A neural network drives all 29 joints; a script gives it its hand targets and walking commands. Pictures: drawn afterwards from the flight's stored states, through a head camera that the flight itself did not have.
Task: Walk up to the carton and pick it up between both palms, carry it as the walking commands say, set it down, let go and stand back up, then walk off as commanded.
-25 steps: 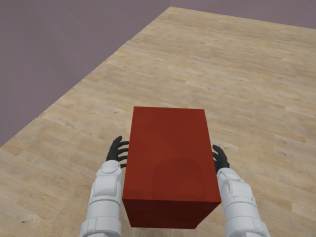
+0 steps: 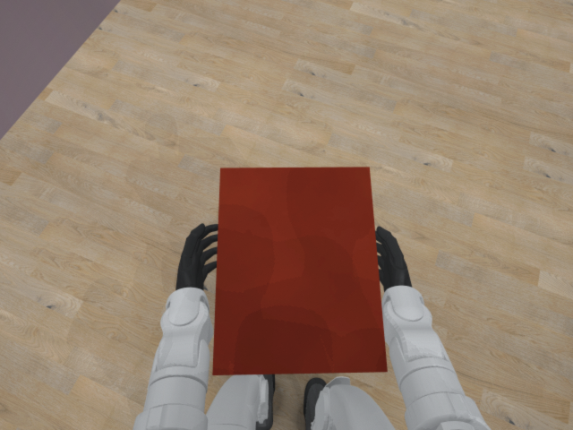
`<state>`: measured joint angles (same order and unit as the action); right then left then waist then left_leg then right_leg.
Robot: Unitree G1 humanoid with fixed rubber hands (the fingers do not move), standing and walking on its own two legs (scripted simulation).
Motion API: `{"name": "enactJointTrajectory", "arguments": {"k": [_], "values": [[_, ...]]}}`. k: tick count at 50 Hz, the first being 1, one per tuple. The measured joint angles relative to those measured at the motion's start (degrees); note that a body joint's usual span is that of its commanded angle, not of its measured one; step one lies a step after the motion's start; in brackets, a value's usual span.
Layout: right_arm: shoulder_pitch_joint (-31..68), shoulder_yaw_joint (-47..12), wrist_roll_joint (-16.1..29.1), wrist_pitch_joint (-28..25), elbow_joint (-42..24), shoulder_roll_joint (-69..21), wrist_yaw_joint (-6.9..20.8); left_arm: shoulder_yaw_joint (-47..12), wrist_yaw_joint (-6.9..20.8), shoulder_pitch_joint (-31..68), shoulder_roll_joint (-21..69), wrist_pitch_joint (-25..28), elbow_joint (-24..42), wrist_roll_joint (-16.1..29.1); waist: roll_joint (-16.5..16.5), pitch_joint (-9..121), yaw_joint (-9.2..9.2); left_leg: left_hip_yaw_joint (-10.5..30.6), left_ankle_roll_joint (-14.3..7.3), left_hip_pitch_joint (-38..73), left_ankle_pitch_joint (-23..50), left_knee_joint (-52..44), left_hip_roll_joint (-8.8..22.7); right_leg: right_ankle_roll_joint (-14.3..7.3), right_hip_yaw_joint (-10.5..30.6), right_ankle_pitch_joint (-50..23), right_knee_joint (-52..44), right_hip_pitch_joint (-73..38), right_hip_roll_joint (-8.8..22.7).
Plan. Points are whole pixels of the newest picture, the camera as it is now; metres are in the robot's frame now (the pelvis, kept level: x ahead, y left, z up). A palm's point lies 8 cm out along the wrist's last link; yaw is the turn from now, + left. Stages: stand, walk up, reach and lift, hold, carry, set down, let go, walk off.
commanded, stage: set down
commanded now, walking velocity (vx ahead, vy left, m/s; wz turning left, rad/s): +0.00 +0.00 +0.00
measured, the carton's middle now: (292, 275) +0.35 +0.02 -0.14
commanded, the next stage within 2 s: none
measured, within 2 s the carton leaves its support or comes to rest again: neither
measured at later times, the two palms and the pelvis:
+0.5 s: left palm (205, 274) +0.35 +0.17 -0.16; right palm (376, 284) +0.35 -0.12 -0.17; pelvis -0.01 +0.01 -0.03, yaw +0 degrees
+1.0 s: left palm (219, 268) +0.38 +0.16 -0.24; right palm (368, 274) +0.38 -0.13 -0.25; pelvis -0.07 +0.01 -0.11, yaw -2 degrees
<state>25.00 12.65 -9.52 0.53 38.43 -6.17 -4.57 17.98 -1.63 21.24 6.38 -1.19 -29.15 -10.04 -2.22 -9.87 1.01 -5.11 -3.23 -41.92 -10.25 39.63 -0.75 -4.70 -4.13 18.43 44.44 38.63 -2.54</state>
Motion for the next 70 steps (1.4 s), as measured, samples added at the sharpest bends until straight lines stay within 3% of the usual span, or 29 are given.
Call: {"name": "enactJointTrajectory", "arguments": {"k": [5,14,32,42,52,59,70], "values": [[0.11,-7.86,0.08,-4.13,1.29,2.42,-4.93,-5.11,-4.51,-0.61,-4.05,5.09,-2.82,2.66,0.0,-1.19,0.0,0.1,0.03,-3.79,0.03,1.22,0.0,-0.04,0.0,0.02,1.4,3.88,0.0],[3.47,-9.43,2.13,-7.23,3.99,4.08,-7.23,-8.07,-7.47,3.51,-6.77,8.44,-5.07,7.74,0.43,-4.63,-0.06,0.1,-0.21,-8.68,0.05,3.23,0.0,-0.06,0.0,0.01,3.39,8.73,0.05],[12.78,-6.8,3.7,-7.76,4.37,6.97,-7.05,-8.1,-8.87,13.38,-7.69,8.67,-6.44,8.18,1.13,-2.34,-0.19,1.1,-0.07,-27.54,-0.14,10.43,0.01,-0.06,0.0,0.27,10.84,27.74,-0.12],[19.79,-6.54,5.11,-3.65,3.78,8.05,-7.06,-8.1,-9.04,19.85,-10.37,4.46,-6.91,10.93,1.15,-0.81,-0.19,1.84,0.38,-37.39,-1.09,19.32,-0.01,-0.06,0.0,1.49,20.19,37.86,-0.29],[31.34,-4.6,6.45,1.05,10.72,10.41,-6.14,-8.1,-9.46,31.47,-13.86,-0.51,-13.99,11.86,1.14,-1.7,-0.18,2.13,0.31,-45.94,-3.01,30.03,-0.02,-0.06,0.0,2.94,30.4,46.33,-0.87],[34.66,-5.67,8.87,2.57,12.19,12.26,-5.56,-8.1,-10.44,34.31,-14.24,-2.18,-14.54,13.29,1.14,-2.32,-0.18,1.76,-0.04,-50.23,-4.87,35.98,-0.02,-0.06,0.0,4.81,36.26,50.48,-0.76],[39.44,-4.33,9.02,3.41,14.75,13.11,-4.61,-8.01,-11.01,37.78,-15.2,-2.75,-16.28,13.34,1.15,-2.33,-0.18,1.22,-0.18,-56.42,-7.68,43.08,-0.02,-0.06,0.0,7.91,43.53,56.54,-0.53]]}}
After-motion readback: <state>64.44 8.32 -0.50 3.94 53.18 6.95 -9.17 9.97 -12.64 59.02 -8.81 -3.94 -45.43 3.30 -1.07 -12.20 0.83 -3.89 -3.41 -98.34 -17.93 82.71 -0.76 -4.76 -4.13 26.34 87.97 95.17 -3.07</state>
